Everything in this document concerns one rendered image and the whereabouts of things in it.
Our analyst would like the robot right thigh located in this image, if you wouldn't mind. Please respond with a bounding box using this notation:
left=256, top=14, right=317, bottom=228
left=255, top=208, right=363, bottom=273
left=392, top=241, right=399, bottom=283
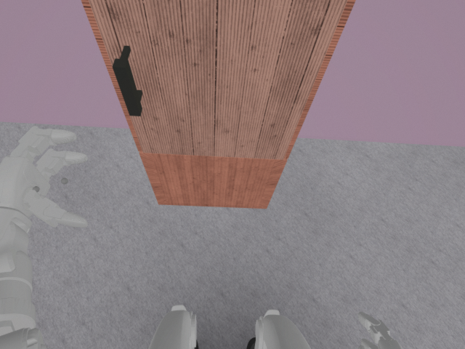
left=255, top=315, right=311, bottom=349

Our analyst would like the left robot forearm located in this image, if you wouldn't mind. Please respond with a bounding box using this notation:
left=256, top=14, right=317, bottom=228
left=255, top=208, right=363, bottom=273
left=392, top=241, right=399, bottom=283
left=0, top=206, right=36, bottom=336

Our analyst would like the robot thigh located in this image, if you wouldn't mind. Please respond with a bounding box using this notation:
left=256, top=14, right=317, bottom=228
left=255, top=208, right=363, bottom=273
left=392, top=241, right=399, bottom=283
left=255, top=315, right=311, bottom=349
left=148, top=310, right=196, bottom=349

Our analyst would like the robot left upper arm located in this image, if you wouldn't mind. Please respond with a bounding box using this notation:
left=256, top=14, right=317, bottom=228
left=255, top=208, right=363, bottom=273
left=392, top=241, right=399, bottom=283
left=0, top=327, right=47, bottom=349

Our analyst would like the robot left thigh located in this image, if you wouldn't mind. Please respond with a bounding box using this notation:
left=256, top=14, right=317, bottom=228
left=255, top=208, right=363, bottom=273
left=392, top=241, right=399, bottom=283
left=148, top=310, right=196, bottom=349

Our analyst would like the handle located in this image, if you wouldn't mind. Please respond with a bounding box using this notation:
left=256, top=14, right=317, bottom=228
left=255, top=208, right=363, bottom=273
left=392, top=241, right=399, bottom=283
left=113, top=46, right=142, bottom=116

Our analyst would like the left robot hand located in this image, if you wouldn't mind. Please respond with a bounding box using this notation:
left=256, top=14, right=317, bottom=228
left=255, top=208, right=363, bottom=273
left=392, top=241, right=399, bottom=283
left=0, top=126, right=88, bottom=228

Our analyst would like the cupboard door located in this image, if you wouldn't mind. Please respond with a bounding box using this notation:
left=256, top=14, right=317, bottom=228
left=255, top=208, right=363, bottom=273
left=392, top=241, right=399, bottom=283
left=89, top=0, right=347, bottom=160

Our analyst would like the right robot hand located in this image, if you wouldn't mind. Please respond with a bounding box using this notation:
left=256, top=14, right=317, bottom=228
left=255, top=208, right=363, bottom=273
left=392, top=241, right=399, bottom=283
left=358, top=312, right=403, bottom=349

